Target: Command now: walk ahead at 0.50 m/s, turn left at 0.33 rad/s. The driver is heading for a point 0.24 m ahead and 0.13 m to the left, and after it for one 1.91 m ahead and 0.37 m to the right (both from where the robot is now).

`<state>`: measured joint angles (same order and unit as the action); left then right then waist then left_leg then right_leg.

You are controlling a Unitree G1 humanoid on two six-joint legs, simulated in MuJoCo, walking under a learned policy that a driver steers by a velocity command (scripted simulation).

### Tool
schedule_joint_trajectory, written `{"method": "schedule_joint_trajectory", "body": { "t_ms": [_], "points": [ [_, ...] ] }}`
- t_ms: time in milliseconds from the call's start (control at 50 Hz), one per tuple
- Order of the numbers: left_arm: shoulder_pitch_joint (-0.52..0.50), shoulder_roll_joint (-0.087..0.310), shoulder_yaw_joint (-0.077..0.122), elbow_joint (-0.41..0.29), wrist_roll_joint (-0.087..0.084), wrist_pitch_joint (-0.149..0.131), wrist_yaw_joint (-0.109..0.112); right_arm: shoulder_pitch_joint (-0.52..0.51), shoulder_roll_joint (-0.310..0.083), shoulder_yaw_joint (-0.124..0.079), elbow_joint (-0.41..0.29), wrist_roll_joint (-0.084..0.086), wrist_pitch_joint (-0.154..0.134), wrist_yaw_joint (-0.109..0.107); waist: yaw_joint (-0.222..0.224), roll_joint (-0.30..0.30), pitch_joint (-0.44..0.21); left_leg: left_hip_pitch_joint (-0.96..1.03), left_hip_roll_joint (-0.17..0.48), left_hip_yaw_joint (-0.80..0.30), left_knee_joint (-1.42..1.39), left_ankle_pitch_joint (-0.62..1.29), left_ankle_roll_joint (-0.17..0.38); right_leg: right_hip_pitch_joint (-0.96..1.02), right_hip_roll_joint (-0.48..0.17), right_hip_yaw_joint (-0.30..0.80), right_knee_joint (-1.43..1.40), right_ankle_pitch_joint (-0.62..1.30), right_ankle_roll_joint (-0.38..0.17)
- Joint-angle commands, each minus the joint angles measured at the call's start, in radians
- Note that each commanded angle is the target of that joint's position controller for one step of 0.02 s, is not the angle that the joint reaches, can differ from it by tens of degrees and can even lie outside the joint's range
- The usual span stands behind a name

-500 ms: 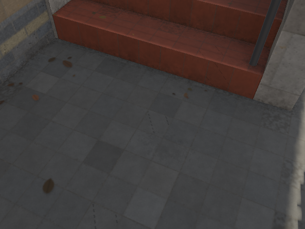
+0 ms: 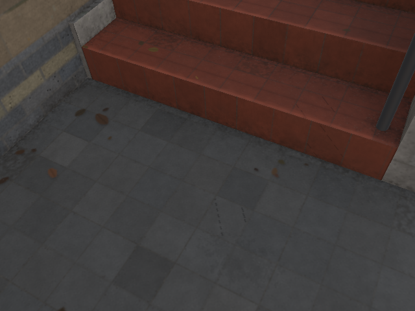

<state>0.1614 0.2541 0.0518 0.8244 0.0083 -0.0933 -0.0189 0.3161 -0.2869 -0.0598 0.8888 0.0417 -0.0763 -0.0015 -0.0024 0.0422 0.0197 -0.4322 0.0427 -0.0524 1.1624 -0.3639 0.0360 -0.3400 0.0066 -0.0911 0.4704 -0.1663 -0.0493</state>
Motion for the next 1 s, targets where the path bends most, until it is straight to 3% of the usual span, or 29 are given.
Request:
{"method": "schedule_joint_trajectory", "body": {
  "t_ms": [20, 100, 140, 220, 260, 340, 380, 400, 420, 440, 460, 480, 500, 520, 540, 560, 600, 660, 760, 820, 860, 900, 920, 940, 960, 980, 1000],
  "points": [
    [0.026, 0.092, 0.024, -0.020, 0.010, -0.024, 0.000, 0.030, -0.072, -0.030, -0.059, 0.004, 0.016, -0.010, -0.001, -0.157, -0.035, -0.168, 0.104, -0.060, 0.012, 0.110, -0.008, 0.169, -0.265, 0.247, -0.315, 0.044, -0.133],
    [0.055, 0.113, 0.037, 0.022, 0.026, -0.033, 0.014, -0.005, -0.048, -0.032, -0.073, -0.005, 0.040, -0.018, -0.013, -0.112, 0.003, -0.262, 0.105, -0.083, -0.069, 0.244, -0.018, 0.190, -0.258, 0.092, -0.334, 0.231, -0.134],
    [0.067, 0.121, 0.039, 0.034, 0.025, -0.029, 0.023, -0.047, -0.043, -0.032, -0.087, -0.008, 0.038, -0.013, -0.003, -0.104, 0.014, -0.292, 0.100, -0.077, -0.160, 0.327, -0.022, 0.223, -0.251, 0.038, -0.335, 0.264, -0.125],
    [0.112, 0.141, 0.043, 0.059, 0.009, -0.022, 0.032, -0.195, -0.013, -0.011, -0.138, -0.015, 0.035, 0.019, 0.057, -0.072, 0.060, -0.291, 0.098, 0.011, -0.367, 0.426, -0.012, 0.274, -0.257, -0.037, -0.347, 0.210, -0.102],
    [0.191, 0.139, 0.041, 0.104, -0.009, -0.016, 0.028, -0.271, 0.015, 0.004, -0.178, -0.017, 0.031, 0.024, 0.088, -0.038, 0.098, -0.293, 0.082, 0.030, -0.462, 0.398, 0.008, 0.315, -0.275, -0.028, -0.345, 0.224, -0.116],
    [0.221, 0.168, 0.044, 0.147, -0.037, 0.009, 0.012, -0.347, -0.018, 0.005, -0.233, -0.025, 0.018, 0.041, 0.071, -0.072, 0.119, -0.288, 0.049, 0.075, -0.573, 0.231, 0.036, 0.451, -0.322, 0.036, -0.279, 0.363, -0.138],
    [0.186, 0.190, 0.045, 0.158, -0.046, 0.018, 0.011, -0.237, -0.052, -0.014, -0.212, -0.023, 0.017, 0.042, -0.013, -0.124, 0.044, -0.087, -0.012, 0.118, -0.613, 0.192, 0.061, 0.452, -0.312, 0.029, -0.170, 0.632, -0.119],
    [0.154, 0.181, 0.039, 0.160, -0.049, 0.022, 0.012, -0.075, -0.098, -0.040, -0.162, -0.023, 0.015, 0.037, -0.108, -0.123, -0.048, 0.159, -0.048, 0.140, -0.652, 0.270, 0.085, 0.383, -0.267, -0.012, 0.002, 0.729, -0.086],
    [0.147, 0.146, 0.024, 0.147, -0.038, 0.018, 0.013, 0.111, -0.175, -0.074, -0.110, -0.030, 0.017, 0.021, -0.182, -0.089, -0.185, 0.498, 0.026, 0.047, -0.597, 0.330, 0.124, 0.178, -0.204, -0.035, 0.247, 0.576, -0.041],
    [0.243, 0.025, -0.015, 0.113, -0.030, 0.003, 0.005, 0.209, -0.290, -0.101, -0.086, -0.056, 0.022, 0.011, -0.142, 0.139, -0.369, 0.864, 0.323, -0.422, -0.688, 0.134, 0.272, -0.195, -0.033, -0.030, 0.648, 0.011, 0.036],
    [0.225, 0.068, -0.004, 0.138, -0.043, -0.019, 0.001, 0.188, -0.211, -0.074, -0.106, -0.059, 0.017, 0.010, -0.151, 0.122, -0.461, 0.854, 0.405, -0.664, -0.841, 0.145, 0.297, -0.270, 0.013, 0.184, 0.808, -0.421, 0.036],
    [0.143, 0.132, 0.021, 0.107, -0.078, -0.021, 0.003, 0.099, -0.156, -0.053, -0.105, -0.058, 0.012, 0.011, -0.128, 0.090, -0.285, 0.729, 0.369, -0.480, -0.860, 0.157, 0.229, -0.357, -0.049, 0.201, 0.853, -0.381, 0.024],
    [0.101, 0.110, 0.018, 0.095, -0.076, -0.020, 0.011, 0.019, -0.112, -0.043, -0.111, -0.049, 0.006, 0.013, -0.095, 0.064, -0.167, 0.587, 0.330, -0.328, -0.875, 0.202, 0.187, -0.374, -0.104, 0.178, 0.819, -0.297, 0.013],
    [0.087, 0.092, 0.023, 0.100, -0.062, -0.012, 0.022, -0.042, -0.070, -0.034, -0.108, -0.044, -0.003, 0.019, -0.063, 0.044, -0.091, 0.460, 0.286, -0.215, -0.916, 0.232, 0.157, -0.343, -0.136, 0.173, 0.759, -0.216, 0.012],
    [0.117, 0.083, 0.031, 0.117, -0.056, 0.007, 0.026, -0.084, -0.028, -0.025, -0.108, -0.045, -0.015, 0.021, -0.027, 0.074, -0.058, 0.373, 0.246, -0.120, -0.954, 0.262, 0.130, -0.279, -0.161, 0.186, 0.719, -0.148, 0.009],
    [0.146, 0.064, 0.031, 0.125, -0.051, 0.022, 0.025, -0.108, -0.019, -0.026, -0.098, -0.050, -0.024, 0.022, -0.004, 0.080, -0.044, 0.321, 0.226, -0.065, -0.984, 0.293, 0.123, -0.232, -0.168, 0.186, 0.710, -0.104, 0.006],
    [0.158, 0.034, 0.031, 0.124, -0.049, 0.045, 0.025, -0.104, -0.032, -0.033, -0.073, -0.056, -0.034, 0.015, 0.022, 0.050, -0.019, 0.286, 0.219, 0.024, -1.017, 0.375, 0.127, -0.235, -0.167, 0.180, 0.703, -0.057, 0.012],
    [0.093, 0.044, 0.038, 0.090, -0.045, 0.057, 0.030, -0.088, -0.051, -0.039, -0.048, -0.065, -0.036, -0.004, 0.023, 0.041, 0.035, 0.293, 0.216, 0.108, -1.053, 0.387, 0.132, -0.329, -0.165, 0.200, 0.610, 0.055, 0.027],
    [-0.068, 0.034, 0.028, 0.028, -0.027, 0.052, -0.006, -0.068, -0.100, -0.052, -0.029, -0.056, -0.029, -0.031, -0.010, 0.012, 0.092, 0.333, 0.218, 0.227, -1.082, 0.382, 0.119, -0.324, -0.141, 0.115, 0.320, 0.229, 0.031],
    [-0.137, 0.036, 0.024, -0.012, -0.030, 0.055, -0.026, -0.029, -0.114, -0.060, -0.010, -0.040, -0.015, -0.037, -0.030, 0.000, 0.108, 0.455, 0.254, 0.257, -1.040, 0.420, 0.109, -0.362, -0.137, 0.089, 0.238, 0.187, 0.004],
    [-0.147, 0.052, 0.028, -0.035, -0.027, 0.058, -0.035, -0.034, -0.133, -0.068, -0.009, -0.029, -0.002, -0.033, -0.025, 0.002, 0.100, 0.518, 0.270, 0.284, -0.968, 0.571, 0.096, -0.350, -0.114, 0.046, 0.207, 0.099, -0.025],
    [-0.088, 0.089, 0.045, -0.045, -0.032, 0.065, -0.038, -0.054, -0.164, -0.077, -0.017, -0.016, 0.011, -0.032, 0.023, 0.038, 0.035, 0.540, 0.269, 0.303, -0.825, 0.909, 0.078, -0.219, -0.049, -0.017, 0.212, -0.007, -0.065],
    [0.011, 0.122, 0.064, -0.028, -0.038, 0.069, -0.037, -0.076, -0.175, -0.079, -0.023, -0.010, 0.018, -0.030, 0.083, 0.047, -0.023, 0.529, 0.254, 0.315, -0.677, 1.037, 0.062, -0.090, -0.003, -0.044, 0.201, -0.038, -0.092],
    [0.176, 0.181, 0.097, 0.013, -0.042, 0.070, -0.027, -0.103, -0.174, -0.075, -0.033, -0.004, 0.022, -0.026, 0.172, 0.015, -0.111, 0.452, 0.205, 0.334, -0.451, 1.010, 0.025, 0.146, 0.052, -0.048, 0.126, 0.016, -0.130],
    [0.296, 0.285, 0.132, 0.040, -0.040, 0.078, -0.005, -0.091, -0.124, -0.055, -0.057, -0.032, 0.015, -0.026, 0.195, -0.148, -0.174, 0.201, 0.139, 0.331, -0.113, 0.604, -0.029, 0.399, -0.072, 0.203, 0.073, -0.001, -0.184],
    [0.227, 0.359, 0.136, 0.007, -0.039, 0.062, -0.006, -0.018, 0.017, -0.016, -0.110, -0.051, -0.017, -0.015, 0.053, -0.368, -0.268, -0.220, -0.099, 0.161, 0.231, -0.212, -0.088, 0.667, -0.298, 0.825, -0.111, -0.204, -0.391],
    [0.249, 0.270, 0.105, -0.006, -0.029, 0.041, -0.018, -0.121, -0.063, -0.023, -0.126, -0.011, -0.060, 0.000, 0.119, -0.214, -0.327, -0.326, -0.074, -0.050, 0.286, -0.210, -0.051, 0.699, -0.332, 0.944, -0.241, -0.295, -0.375]
  ]
}}
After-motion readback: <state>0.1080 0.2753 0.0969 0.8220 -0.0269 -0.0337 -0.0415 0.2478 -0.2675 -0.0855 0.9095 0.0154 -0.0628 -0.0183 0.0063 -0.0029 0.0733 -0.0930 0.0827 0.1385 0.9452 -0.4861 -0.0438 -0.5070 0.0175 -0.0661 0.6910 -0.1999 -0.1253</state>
